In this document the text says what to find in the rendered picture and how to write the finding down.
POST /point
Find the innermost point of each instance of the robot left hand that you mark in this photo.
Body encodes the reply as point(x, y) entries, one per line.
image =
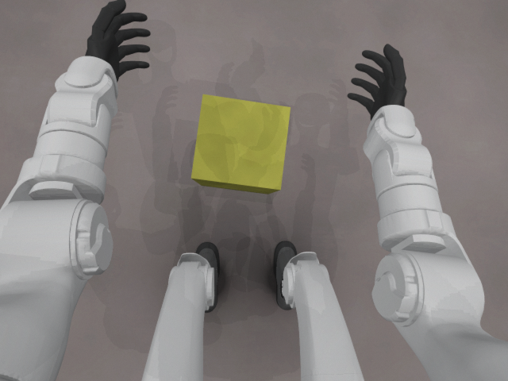
point(106, 37)

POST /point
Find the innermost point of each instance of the carton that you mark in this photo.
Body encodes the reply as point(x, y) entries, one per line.
point(240, 145)

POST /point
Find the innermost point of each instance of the robot right upper arm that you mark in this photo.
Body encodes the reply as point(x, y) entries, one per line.
point(436, 303)

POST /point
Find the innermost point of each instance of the right robot forearm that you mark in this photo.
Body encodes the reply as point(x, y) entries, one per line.
point(411, 217)

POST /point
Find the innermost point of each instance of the left robot forearm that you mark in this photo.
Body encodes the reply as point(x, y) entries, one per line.
point(74, 137)

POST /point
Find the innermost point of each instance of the robot left thigh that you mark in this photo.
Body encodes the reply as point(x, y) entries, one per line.
point(176, 352)

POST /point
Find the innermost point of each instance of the robot right hand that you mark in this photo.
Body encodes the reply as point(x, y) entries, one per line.
point(392, 90)

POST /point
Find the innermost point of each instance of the robot left shin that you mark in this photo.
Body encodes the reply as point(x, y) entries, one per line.
point(189, 257)

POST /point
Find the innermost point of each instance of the robot left upper arm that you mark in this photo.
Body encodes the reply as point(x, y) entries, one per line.
point(48, 251)

